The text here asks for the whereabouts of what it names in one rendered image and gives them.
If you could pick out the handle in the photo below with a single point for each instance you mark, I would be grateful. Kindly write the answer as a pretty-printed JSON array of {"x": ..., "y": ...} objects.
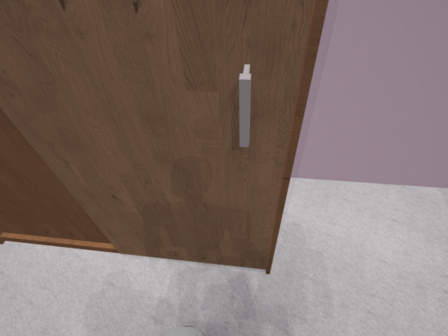
[{"x": 244, "y": 106}]

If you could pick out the wardrobe door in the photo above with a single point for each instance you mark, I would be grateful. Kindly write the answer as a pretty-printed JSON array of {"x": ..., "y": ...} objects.
[
  {"x": 134, "y": 106},
  {"x": 33, "y": 201}
]

